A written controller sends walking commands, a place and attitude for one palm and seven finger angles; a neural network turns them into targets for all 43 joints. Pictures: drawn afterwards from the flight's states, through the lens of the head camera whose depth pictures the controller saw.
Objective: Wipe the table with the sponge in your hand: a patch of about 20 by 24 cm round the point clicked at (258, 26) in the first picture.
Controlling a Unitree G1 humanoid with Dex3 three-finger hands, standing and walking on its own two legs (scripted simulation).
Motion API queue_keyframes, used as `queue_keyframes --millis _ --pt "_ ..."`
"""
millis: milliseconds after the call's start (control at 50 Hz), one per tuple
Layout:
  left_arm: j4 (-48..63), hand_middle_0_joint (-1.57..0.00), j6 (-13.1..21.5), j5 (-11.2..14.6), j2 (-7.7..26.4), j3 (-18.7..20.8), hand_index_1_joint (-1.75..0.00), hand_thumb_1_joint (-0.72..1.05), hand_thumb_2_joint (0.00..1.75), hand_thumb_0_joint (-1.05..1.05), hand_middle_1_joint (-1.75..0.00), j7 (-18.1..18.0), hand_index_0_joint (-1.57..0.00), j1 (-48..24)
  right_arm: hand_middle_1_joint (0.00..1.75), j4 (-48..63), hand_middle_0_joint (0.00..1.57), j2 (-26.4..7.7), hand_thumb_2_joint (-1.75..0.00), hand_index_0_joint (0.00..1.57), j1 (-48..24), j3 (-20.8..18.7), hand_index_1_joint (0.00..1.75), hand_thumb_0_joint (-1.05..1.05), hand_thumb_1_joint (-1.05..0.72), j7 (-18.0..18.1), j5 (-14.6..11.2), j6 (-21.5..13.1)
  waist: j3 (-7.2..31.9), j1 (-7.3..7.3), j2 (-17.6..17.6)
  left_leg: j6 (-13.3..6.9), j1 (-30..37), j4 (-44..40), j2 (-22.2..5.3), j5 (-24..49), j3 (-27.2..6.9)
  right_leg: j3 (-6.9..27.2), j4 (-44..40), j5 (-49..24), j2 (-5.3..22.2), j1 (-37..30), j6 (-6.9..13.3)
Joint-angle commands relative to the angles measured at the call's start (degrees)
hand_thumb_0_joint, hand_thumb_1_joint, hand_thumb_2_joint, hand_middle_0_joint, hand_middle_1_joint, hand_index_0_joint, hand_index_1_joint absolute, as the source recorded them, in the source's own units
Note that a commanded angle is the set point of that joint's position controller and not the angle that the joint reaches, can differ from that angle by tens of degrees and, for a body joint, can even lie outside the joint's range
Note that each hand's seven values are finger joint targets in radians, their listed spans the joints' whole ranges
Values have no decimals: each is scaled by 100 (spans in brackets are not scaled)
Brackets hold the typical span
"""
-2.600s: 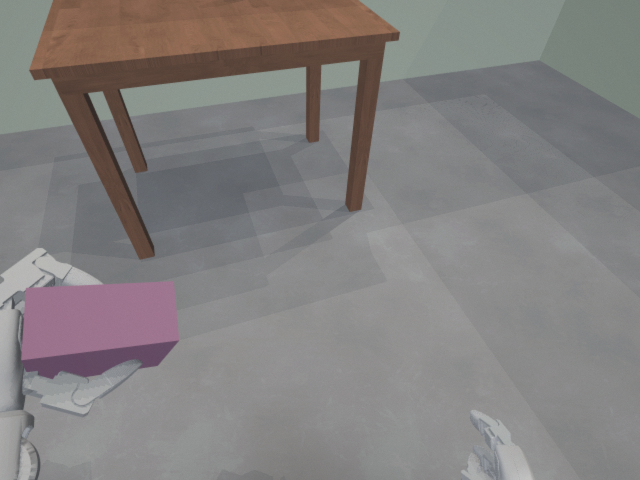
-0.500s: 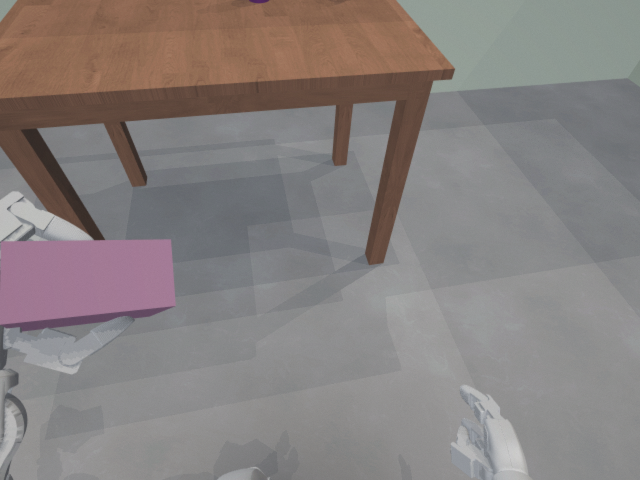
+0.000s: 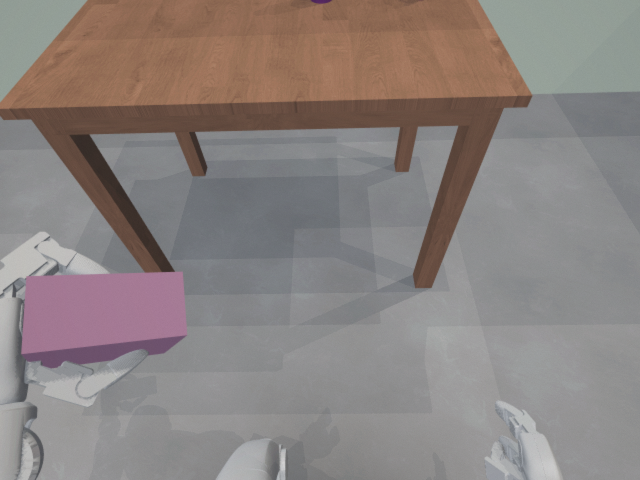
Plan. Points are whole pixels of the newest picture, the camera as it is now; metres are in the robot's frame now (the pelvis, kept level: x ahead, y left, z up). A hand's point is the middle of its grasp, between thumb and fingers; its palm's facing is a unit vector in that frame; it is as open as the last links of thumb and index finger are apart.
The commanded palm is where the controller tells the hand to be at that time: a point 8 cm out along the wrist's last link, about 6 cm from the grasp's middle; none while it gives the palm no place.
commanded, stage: walk to a spot facing it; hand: left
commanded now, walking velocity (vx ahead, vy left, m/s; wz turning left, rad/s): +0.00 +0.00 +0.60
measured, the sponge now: (129, 319) +0.24 +0.18 +0.15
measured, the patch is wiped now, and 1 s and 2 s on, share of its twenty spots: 0.00 0.00 0.00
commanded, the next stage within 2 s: turn to face it in 0.08 s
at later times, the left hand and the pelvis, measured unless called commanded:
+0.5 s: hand (45, 288) +0.24 +0.24 +0.20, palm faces +0.51 -0.76 -0.40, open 10.0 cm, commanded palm +0.21 +0.27 +0.18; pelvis +0.06 -0.02 +0.00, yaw +3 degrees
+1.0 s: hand (204, 249) +0.29 +0.11 +0.19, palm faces +0.19 -0.84 -0.50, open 10.0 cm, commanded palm +0.24 +0.17 +0.18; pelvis +0.02 -0.07 +0.01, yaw -13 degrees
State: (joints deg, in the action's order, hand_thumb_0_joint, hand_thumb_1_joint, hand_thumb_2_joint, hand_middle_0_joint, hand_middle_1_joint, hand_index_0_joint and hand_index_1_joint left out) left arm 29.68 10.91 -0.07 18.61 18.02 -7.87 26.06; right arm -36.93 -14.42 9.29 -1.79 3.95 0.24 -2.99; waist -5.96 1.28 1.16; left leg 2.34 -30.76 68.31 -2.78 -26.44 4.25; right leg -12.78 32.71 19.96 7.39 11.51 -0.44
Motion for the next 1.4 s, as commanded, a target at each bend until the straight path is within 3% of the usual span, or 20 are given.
queue_keyframes --millis 0,60,120,160,200,280,360,500,540,560,600,700,880,1040,1080,1120,1160,1200,1320,1380 --pt "1714 -120 514 161 1497 1468 -160 10 130 0 -160 -310 -120 179 30 1338 20 -4 -90 20 -472 -56 30 0 -90 9 -32 -108 1167 -227 -1179 32 3 -1783 -269 281 402 339 -701 -4741 1343 -1229 576" --pt "1727 -120 423 255 1380 1503 -160 10 130 0 -160 -421 -120 543 30 1466 20 -36 -90 20 -353 -139 30 0 -90 9 -25 -84 1397 -309 -1141 11 438 -2916 81 618 941 271 -165 -5262 1304 -1289 540" --pt "1871 -120 395 346 1323 1377 -160 10 130 0 -160 -459 -120 506 30 1481 20 -157 -90 20 -65 -259 30 0 -90 65 -35 -59 2033 148 -251 -151 2635 -4406 274 2377 890 -128 2082 -4111 873 -208 -47" --pt "2082 -120 594 359 1386 1375 -160 10 130 0 -160 -426 -120 446 30 1493 20 -448 -90 20 3 -304 30 0 -90 -40 -58 -147 2360 -56 1894 -1795 4065 -4102 -2412 7733 -2992 712 4312 2367 -410 2180 -438" --pt "1416 -120 525 231 1533 1398 -160 10 130 0 -160 -257 -120 327 30 1272 20 -484 -90 20 -102 -263 30 0 -90 -153 -42 -235 1825 26 568 -1642 3490 -4223 -2328 6487 -2291 1285 4530 1652 -133 2471 -314" --pt "2419 -120 496 189 1377 1177 -160 10 130 0 -160 -214 -120 -75 30 1183 20 -399 -90 20 -180 -247 30 0 -90 -235 -110 -287 1656 -158 1244 -1092 2403 -4546 -1383 4087 -393 984 3054 295 -180 1722 -253" --pt "2144 -120 459 224 1069 808 -160 10 130 0 -160 -215 -120 -300 30 1163 20 -314 -90 20 -198 -48 30 0 -90 -185 -41 -591 1260 -126 1625 -870 1451 -5188 -1569 2196 -195 735 1793 115 -408 847 -257" --pt "459 -120 260 139 824 556 -160 10 130 0 -160 -119 -120 -1061 30 1071 20 -352 -90 20 -121 -61 30 0 -90 -144 -65 -648 880 -235 773 -481 1335 -4217 -1668 1251 117 553 135 -175 -707 321 -332" --pt "339 -120 266 88 986 527 -160 10 130 0 -160 -78 -120 -1404 30 1096 20 -245 -90 20 -72 -51 30 0 -90 -169 -88 -582 823 -152 -609 -128 1233 -2717 -1003 446 431 1696 -1018 -1485 -44 369 47" --pt "405 -120 259 89 1264 656 -160 10 130 0 -160 -111 -120 -1432 30 1248 20 -102 -90 20 -230 22 30 0 -90 -147 -68 -569 874 -196 -1930 90 257 -1506 -220 -858 366 3508 -1350 -2999 970 57 590" --pt "411 -120 160 218 1171 641 -160 10 130 0 -160 -130 -120 -1327 30 1221 20 -210 -90 20 -358 -35 30 0 -90 -163 -68 -535 931 -234 -1869 150 213 -107 -100 -473 -480 3985 -1719 -2584 1141 443 671" --pt "1381 -120 536 288 1496 1173 -160 10 130 0 -160 -192 -120 -374 30 1257 20 -137 -90 20 -469 67 30 0 -90 -214 -26 -135 1696 -209 -337 287 -212 -57 -39 422 -487 2758 -1000 -3450 493 -894 735" --pt "814 -120 593 431 1321 1385 -160 10 130 0 -160 -181 -120 619 30 1360 20 -422 -90 20 -293 -177 30 0 -90 -264 -118 44 1878 -255 -623 138 247 -1879 72 74 -529 3494 -1566 -2396 469 -1090 590" --pt "1098 -120 450 278 1273 920 -160 10 130 0 -160 -104 -120 -61 30 1383 20 -514 -90 20 -61 -133 30 0 -90 -219 -83 151 1567 -190 -609 -216 2092 -3991 287 242 -185 3478 -2224 133 51 590 443" --pt "1499 -120 518 256 1420 880 -160 10 130 0 -160 -60 -120 -494 30 1442 20 -584 -90 20 29 -150 30 0 -90 -182 -25 107 1382 -98 -13 -463 2719 -4881 -149 150 -529 3128 -1688 626 -403 1293 175" --pt "1613 -120 599 143 1351 918 -160 10 130 0 -160 -64 -120 -560 30 1480 20 -614 -90 20 -114 -127 30 0 -90 -156 76 -58 1040 -251 1465 -1279 2233 -5879 -1987 -354 -2365 1877 1013 427 -1291 2011 -124" --pt "1497 -120 537 32 1470 1102 -160 10 130 0 -160 -118 -120 -610 30 1395 20 -301 -90 20 -213 -96 30 0 -90 -134 42 -220 731 -289 1309 -1345 720 -5875 -2003 96 -1590 1683 3351 255 -1076 1413 -142" --pt "1048 -120 489 95 1184 925 -160 10 130 0 -160 -36 -120 -356 30 1260 20 -415 -90 20 -117 -181 30 0 -90 -197 8 -305 477 -247 1191 -1196 736 -5539 -1696 426 -845 1489 3468 284 -917 1679 -183" --pt "768 -120 390 91 911 508 -160 10 130 0 -160 -112 -120 -976 30 1031 20 -505 -90 20 73 -121 30 0 -90 -182 -87 -550 698 -87 981 -667 1889 -4455 -1449 2748 -437 645 136 310 -970 712 -295" --pt "667 -120 385 2 1081 566 -160 10 130 0 -160 -139 -120 -1131 30 941 20 -395 -90 20 8 -131 30 0 -90 -202 -123 -609 1212 -37 263 -311 1479 -3151 -801 1401 111 1089 -1174 -1139 -402 -471 1"
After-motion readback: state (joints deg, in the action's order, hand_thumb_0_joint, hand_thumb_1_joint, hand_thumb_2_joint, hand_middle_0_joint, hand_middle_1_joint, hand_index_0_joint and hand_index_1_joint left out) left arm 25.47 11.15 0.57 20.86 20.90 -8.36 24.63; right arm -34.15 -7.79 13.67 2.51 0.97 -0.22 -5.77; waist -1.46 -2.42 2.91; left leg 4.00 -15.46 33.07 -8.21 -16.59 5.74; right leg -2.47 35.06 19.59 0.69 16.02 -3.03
